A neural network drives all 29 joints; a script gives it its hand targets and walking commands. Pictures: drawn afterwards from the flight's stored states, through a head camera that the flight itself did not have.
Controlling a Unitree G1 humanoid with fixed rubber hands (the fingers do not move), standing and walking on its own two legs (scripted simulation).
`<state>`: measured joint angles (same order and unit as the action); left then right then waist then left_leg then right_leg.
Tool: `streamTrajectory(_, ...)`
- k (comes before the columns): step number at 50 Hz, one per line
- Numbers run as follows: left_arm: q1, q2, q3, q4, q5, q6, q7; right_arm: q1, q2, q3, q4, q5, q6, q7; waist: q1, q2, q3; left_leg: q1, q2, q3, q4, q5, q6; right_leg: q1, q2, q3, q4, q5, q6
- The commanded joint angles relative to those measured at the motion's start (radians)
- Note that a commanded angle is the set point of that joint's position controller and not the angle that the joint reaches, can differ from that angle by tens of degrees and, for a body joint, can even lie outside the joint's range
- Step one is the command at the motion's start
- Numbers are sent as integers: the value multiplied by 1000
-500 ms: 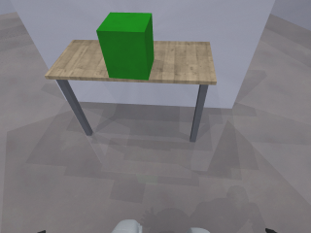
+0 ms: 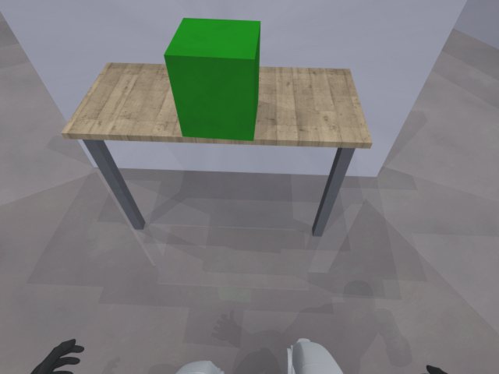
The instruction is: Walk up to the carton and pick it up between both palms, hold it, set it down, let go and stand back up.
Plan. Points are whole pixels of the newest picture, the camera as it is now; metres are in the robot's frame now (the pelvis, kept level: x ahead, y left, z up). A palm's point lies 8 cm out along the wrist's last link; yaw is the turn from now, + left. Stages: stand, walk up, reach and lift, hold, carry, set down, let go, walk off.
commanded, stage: walk up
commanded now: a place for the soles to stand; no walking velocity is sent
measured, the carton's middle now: (219, 81) +0.82 +0.11 +0.00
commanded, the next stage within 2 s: none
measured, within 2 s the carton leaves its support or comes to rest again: neither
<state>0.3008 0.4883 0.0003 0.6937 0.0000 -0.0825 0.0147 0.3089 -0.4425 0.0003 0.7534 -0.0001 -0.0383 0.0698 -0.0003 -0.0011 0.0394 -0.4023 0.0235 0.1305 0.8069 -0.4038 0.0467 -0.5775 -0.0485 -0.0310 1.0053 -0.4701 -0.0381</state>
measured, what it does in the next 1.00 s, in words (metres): walks ahead: right foot, then left foot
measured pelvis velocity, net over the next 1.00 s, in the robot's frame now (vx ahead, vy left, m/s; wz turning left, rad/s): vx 0.19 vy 0.13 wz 0.00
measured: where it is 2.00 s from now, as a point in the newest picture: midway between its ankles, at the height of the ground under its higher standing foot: (223, 347)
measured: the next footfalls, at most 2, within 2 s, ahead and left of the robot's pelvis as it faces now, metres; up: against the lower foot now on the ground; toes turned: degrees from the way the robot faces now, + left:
right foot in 0.06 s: +0.13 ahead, -0.11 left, +0.00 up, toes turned -5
left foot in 0.40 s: +0.18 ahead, +0.20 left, +0.00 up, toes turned +4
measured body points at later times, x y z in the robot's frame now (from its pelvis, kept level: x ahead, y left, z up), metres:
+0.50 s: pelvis +0.09 +0.06 -0.01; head +0.10 +0.04 +0.44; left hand +0.16 +0.42 -0.07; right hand +0.16 -0.25 -0.13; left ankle +0.14 +0.20 -0.70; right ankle +0.10 -0.08 -0.67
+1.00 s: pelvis +0.19 +0.13 -0.01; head +0.22 +0.12 +0.44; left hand +0.29 +0.46 -0.09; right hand +0.28 -0.19 -0.11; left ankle +0.23 +0.23 -0.70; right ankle +0.20 -0.02 -0.67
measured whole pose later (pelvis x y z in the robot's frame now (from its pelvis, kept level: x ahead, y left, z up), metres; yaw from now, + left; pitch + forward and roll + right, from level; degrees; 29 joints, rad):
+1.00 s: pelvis +0.19 +0.13 -0.01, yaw +0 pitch +1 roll -1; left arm 0.31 0.47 0.00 0.70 0.00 -0.06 0.04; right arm 0.30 -0.45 0.00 0.76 0.00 -0.04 0.02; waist 0.00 0.02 0.05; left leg -0.50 0.03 0.05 0.91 -0.42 0.03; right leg -0.55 -0.05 0.01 1.10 -0.52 -0.03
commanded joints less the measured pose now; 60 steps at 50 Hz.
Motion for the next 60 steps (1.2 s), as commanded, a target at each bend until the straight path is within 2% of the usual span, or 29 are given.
streamTrajectory(1,120,172,99,50,-10,-37,25,6,-256,-131,-94,-42,-1,-15,-17,212,-34,98,204,-280,-300,282,187,96,10,-72,-240,95,-10)
streamTrajectory(3,337,184,103,119,9,-52,37,-97,-200,-114,-140,-28,5,-14,101,65,-135,-113,158,-162,-29,306,142,488,59,-72,-396,226,-34)
streamTrajectory(4,395,279,132,109,17,-57,53,-99,-126,-88,-176,-22,-1,-17,142,-170,-160,-339,55,-100,226,202,53,636,-93,233,-538,13,-99)
streamTrajectory(5,386,387,152,76,18,-57,54,-106,-147,-92,-200,-26,8,-19,119,-230,-170,-534,-50,-110,405,-168,-13,659,-382,753,-689,-161,-206)
streamTrajectory(6,283,394,156,45,-11,-45,56,-109,-252,-105,-162,-31,19,-27,98,-99,-132,-520,23,-214,438,-217,-38,608,-452,828,-689,-226,-271)
streamTrajectory(9,186,326,148,28,3,-43,57,-78,-226,-122,-104,-42,21,-16,29,10,99,-492,108,-236,400,-52,-33,341,-383,568,-696,-241,-231)
streamTrajectory(16,127,383,156,-14,26,-34,20,14,-249,-154,-71,-23,19,17,-17,-218,63,-124,78,-130,96,-90,-30,52,-298,356,-654,-403,-203)
streamTrajectory(18,78,375,141,-20,32,-21,16,68,-242,-154,-23,-26,15,16,-43,-192,30,53,30,-51,24,-31,-14,18,-261,281,-576,-326,-170)
streamTrajectory(19,38,300,110,-42,40,-17,20,210,-254,-172,11,-37,6,3,-124,-52,-69,288,9,-82,-48,-32,-1,-147,-195,165,-367,-331,-126)
streamTrajectory(20,10,202,83,-33,27,-6,15,324,-290,-186,66,-35,-1,-10,-173,116,-66,411,-16,-157,-187,-134,-23,-251,-87,31,-41,-224,-80)
streamTrajectory(21,22,109,42,-62,5,-2,16,332,-386,-202,25,-43,-12,-24,-206,407,-70,427,245,-703,-532,-539,32,-449,83,-22,282,-183,-13)
streamTrajectory(22,18,201,67,-38,-3,-9,29,207,-429,-197,-13,-35,-8,-31,-137,199,-17,273,338,-940,-645,-651,157,-400,60,85,310,-108,1)
streamTrajectory(23,33,258,77,-23,2,-9,28,124,-397,-184,-48,-28,-7,-34,-98,52,43,195,330,-824,-566,-562,167,-367,-20,85,266,-16,-8)
streamTrajectory(27,161,224,100,64,7,-31,9,35,-313,-147,-53,-31,11,-17,-42,241,-21,97,241,-486,-395,-257,232,-71,-11,-15,-55,-132,17)
streamTrajectory(29,280,211,109,101,8,-52,15,-72,-292,-140,-108,-30,15,-19,69,100,-63,-174,203,-336,-207,-204,202,298,5,-20,-269,53,-39)
streamTrajectory(30,403,236,126,133,20,-64,33,-97,-206,-109,-112,-30,29,-22,143,-29,-89,-373,106,-225,90,-223,108,535,5,107,-422,-62,-38)
streamTrajectory(31,411,360,154,106,37,-57,50,-105,-100,-70,-142,-34,27,-28,146,-297,-57,-580,-20,-80,389,-161,9,554,-244,550,-600,-315,-105)
streamTrajectory(32,343,444,170,60,25,-53,54,-163,-168,-87,-158,-40,28,-33,128,-195,9,-657,14,-179,418,-194,-3,473,-430,894,-738,-399,-233)
streamTrajectory(34,190,419,163,20,15,-49,52,-112,-267,-110,-110,-40,7,-35,65,-34,36,-636,71,-237,394,-173,-19,498,-440,776,-591,-101,-288)
streamTrajectory(37,179,349,132,14,14,-52,47,-49,-237,-123,-102,-21,0,-30,6,-145,48,-364,76,-144,285,-127,-17,281,-338,446,-452,450,-249)
streamTrajectory(39,130,323,121,-12,16,-41,33,14,-221,-135,-79,-18,4,-24,-11,-227,34,-167,19,-76,188,-99,-8,125,-274,318,-428,396,-220)
streamTrajectory(41,39,234,85,-47,13,-17,33,153,-210,-144,-10,-3,-24,-43,-93,-131,-85,177,-17,-79,-142,112,2,41,-143,136,-134,492,-122)
streamTrajectory(42,92,134,50,-61,5,-11,37,227,-265,-157,9,-34,-35,-62,-128,145,-182,317,100,-340,-246,181,47,-74,-70,48,190,409,-38)
streamTrajectory(43,105,101,36,-60,-2,-7,41,196,-381,-170,-14,-12,-36,-69,-101,369,-123,315,344,-777,-428,296,103,-279,71,12,258,-103,25)
streamTrajectory(45,35,201,68,-27,-5,13,53,109,-330,-152,-26,7,-31,-74,-62,20,1,241,297,-750,-393,327,82,-247,7,105,257,-66,14)
streamTrajectory(49,100,117,49,44,-14,-2,39,27,-234,-107,-36,-9,-30,-92,-11,168,-101,194,261,-443,-180,820,157,-64,-31,30,14,-76,16)
streamTrajectory(53,129,131,60,82,0,-17,41,-112,-215,-89,-72,-7,-11,-74,30,167,-147,18,149,-225,-49,601,127,241,39,-50,-303,220,0)
streamTrajectory(56,43,280,103,46,3,-20,41,-87,-164,-67,-43,1,-3,-83,11,-79,-155,-134,30,-150,136,47,-11,278,-306,465,-391,406,-235)
streamTrajectory(60,-97,191,70,28,8,-9,33,7,-207,-101,-7,-23,-18,-77,-46,-33,-160,51,110,-285,-116,184,63,111,-116,188,-223,328,-83)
